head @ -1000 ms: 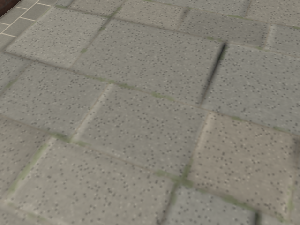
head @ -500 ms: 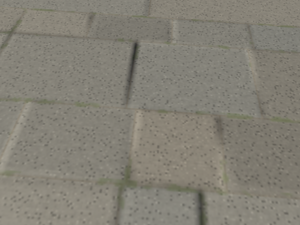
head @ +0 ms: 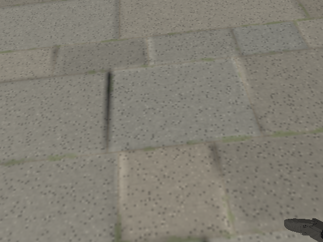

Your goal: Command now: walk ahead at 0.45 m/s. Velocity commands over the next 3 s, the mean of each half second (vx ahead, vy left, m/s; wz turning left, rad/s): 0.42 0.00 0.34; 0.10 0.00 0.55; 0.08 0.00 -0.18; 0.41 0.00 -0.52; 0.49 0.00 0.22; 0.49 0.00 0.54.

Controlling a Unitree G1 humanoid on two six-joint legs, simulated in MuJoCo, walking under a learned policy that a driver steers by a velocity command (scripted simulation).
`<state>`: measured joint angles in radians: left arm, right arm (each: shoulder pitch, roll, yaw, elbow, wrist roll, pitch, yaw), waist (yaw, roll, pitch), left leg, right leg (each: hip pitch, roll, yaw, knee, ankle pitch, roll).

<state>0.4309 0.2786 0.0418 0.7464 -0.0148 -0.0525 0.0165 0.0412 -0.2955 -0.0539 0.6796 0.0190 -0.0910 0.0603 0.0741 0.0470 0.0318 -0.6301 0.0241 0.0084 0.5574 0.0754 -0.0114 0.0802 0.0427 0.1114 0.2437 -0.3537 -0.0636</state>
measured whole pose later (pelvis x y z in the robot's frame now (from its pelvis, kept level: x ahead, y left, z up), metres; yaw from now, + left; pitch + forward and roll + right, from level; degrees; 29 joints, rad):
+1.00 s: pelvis +0.39 +0.04 -0.01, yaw +32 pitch +0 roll -2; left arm 0.13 0.31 0.06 0.73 -0.01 0.01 0.01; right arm 0.18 -0.31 -0.06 0.60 0.01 0.07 0.00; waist 0.02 0.00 0.06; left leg -0.33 0.05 0.02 0.65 -0.29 -0.01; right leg -0.31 -0.07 -0.16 0.48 -0.16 0.01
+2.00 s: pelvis +0.61 +0.11 -0.02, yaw +5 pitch +3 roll +2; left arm 0.44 0.32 0.08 0.79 -0.01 -0.02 0.03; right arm 0.00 -0.28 -0.05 0.67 0.00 -0.12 0.04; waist 0.07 -0.01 0.04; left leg -0.50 -0.04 0.00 0.54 -0.09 0.03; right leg 0.00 0.02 0.20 0.64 -0.54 -0.03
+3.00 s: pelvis +1.10 +0.24 -0.02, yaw +34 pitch +1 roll -1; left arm 0.30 0.31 0.06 0.78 -0.02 -0.09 0.00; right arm 0.12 -0.30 -0.06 0.63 0.02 -0.03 0.04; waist 0.04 0.00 0.08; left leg -0.45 -0.07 0.03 0.62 -0.19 0.10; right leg -0.27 -0.06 -0.01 1.16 -0.48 0.02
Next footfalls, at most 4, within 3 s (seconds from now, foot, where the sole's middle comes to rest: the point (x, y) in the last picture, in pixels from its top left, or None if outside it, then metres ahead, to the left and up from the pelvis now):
0.10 left None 0.26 0.11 -0.77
0.56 right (202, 222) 0.54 -0.04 -0.77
1.02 left None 0.37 0.16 -0.77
1.54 right None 0.46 -0.05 -0.77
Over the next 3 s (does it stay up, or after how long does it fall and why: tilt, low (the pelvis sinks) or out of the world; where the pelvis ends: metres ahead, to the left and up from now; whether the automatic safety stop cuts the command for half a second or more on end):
stays up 1.10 0.24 -0.02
